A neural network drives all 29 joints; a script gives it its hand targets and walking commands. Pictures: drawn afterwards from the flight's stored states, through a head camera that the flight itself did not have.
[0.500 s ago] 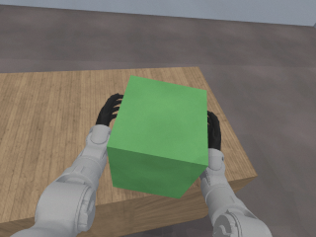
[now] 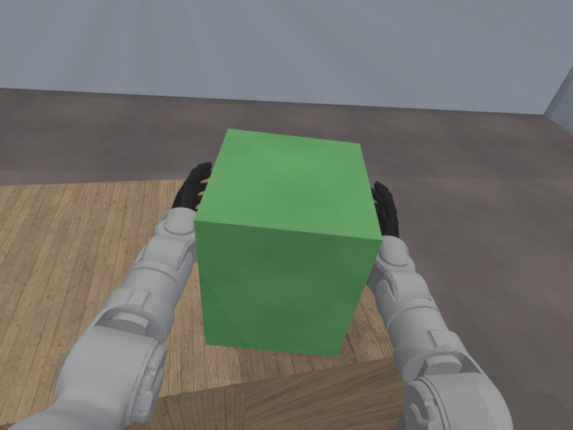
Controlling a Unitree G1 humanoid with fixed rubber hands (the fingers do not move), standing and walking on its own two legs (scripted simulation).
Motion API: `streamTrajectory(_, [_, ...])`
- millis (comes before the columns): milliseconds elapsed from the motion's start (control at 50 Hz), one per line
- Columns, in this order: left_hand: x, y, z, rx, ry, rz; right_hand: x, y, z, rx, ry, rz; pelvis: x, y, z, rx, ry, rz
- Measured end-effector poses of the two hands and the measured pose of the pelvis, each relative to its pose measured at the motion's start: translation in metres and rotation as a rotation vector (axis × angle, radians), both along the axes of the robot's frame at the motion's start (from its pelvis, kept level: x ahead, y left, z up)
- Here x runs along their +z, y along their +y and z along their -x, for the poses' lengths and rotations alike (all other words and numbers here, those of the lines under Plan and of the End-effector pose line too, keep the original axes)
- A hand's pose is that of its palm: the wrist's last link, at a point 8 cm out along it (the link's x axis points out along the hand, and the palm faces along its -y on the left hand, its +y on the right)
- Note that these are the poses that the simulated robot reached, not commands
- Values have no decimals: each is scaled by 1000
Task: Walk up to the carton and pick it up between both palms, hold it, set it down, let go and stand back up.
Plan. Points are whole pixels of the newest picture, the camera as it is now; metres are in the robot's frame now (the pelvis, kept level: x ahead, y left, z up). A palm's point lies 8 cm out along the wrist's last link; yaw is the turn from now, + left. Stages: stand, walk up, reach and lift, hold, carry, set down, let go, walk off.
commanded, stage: reach and lift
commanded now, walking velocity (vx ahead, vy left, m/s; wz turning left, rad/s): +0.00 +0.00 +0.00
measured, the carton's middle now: (282, 243) +0.38 -0.02 +0.11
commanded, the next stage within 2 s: hold in 1.48 s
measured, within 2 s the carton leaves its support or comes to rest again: neither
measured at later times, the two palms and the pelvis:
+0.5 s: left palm (187, 200) +0.39 +0.12 +0.18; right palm (397, 212) +0.37 -0.17 +0.18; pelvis -0.01 -0.01 +0.00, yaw +0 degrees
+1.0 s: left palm (187, 197) +0.38 +0.12 +0.19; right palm (400, 206) +0.37 -0.17 +0.19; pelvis -0.01 -0.02 +0.01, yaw +0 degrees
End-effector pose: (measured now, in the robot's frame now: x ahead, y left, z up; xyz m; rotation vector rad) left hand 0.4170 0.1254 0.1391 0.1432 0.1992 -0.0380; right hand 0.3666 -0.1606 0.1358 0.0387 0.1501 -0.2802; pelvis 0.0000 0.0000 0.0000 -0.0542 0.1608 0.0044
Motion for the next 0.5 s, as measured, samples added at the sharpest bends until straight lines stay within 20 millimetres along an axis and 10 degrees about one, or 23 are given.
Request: streamTrajectory(500, [39,-6,24,93,44,12,44,-9,-1,91,46,23,3,-7,10,4,-89,-11])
